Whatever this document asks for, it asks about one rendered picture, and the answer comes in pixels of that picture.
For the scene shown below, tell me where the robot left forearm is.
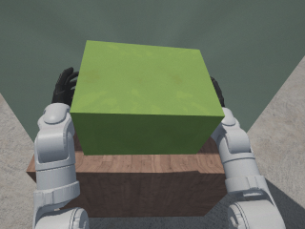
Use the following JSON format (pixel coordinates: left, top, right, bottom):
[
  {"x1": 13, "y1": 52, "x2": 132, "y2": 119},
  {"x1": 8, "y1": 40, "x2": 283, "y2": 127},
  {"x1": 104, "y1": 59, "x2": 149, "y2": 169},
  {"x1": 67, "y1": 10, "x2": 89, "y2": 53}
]
[{"x1": 32, "y1": 103, "x2": 80, "y2": 229}]

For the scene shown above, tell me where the robot left upper arm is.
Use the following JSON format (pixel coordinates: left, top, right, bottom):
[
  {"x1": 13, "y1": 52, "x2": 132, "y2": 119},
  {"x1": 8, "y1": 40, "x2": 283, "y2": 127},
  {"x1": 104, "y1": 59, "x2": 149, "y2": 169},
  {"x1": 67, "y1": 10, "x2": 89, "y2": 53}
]
[{"x1": 34, "y1": 207, "x2": 90, "y2": 229}]

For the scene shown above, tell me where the left robot hand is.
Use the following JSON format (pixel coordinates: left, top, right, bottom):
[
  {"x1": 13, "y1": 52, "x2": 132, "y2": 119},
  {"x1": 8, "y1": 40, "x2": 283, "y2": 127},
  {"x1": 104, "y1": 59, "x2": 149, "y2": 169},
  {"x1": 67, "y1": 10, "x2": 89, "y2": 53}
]
[{"x1": 51, "y1": 67, "x2": 79, "y2": 107}]

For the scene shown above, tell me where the pedestal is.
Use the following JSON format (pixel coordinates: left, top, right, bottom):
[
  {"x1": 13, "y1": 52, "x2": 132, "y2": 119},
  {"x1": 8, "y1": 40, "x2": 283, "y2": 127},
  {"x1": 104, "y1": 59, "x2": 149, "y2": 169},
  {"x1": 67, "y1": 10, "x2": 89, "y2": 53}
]
[{"x1": 26, "y1": 96, "x2": 228, "y2": 218}]

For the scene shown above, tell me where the robot right forearm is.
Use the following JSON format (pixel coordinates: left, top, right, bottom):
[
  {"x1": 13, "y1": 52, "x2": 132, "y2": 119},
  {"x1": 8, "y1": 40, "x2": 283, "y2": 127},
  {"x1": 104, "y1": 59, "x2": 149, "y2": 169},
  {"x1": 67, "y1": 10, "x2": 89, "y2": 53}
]
[{"x1": 210, "y1": 107, "x2": 286, "y2": 229}]

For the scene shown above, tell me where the carton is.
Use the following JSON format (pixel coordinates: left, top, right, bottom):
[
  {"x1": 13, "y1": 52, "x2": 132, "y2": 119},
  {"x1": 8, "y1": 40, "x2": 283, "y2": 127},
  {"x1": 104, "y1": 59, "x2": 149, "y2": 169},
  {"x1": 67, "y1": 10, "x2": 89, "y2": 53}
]
[{"x1": 70, "y1": 40, "x2": 225, "y2": 156}]

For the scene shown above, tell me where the robot right upper arm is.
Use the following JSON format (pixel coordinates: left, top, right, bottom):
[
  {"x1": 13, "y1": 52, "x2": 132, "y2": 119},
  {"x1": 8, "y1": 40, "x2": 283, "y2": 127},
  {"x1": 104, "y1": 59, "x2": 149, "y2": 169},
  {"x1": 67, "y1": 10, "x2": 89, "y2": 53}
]
[{"x1": 228, "y1": 199, "x2": 285, "y2": 229}]

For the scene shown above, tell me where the right robot hand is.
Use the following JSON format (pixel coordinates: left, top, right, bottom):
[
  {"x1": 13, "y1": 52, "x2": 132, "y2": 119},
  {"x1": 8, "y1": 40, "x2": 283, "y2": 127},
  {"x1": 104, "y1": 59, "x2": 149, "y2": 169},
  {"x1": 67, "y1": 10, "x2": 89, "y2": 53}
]
[{"x1": 210, "y1": 76, "x2": 225, "y2": 108}]

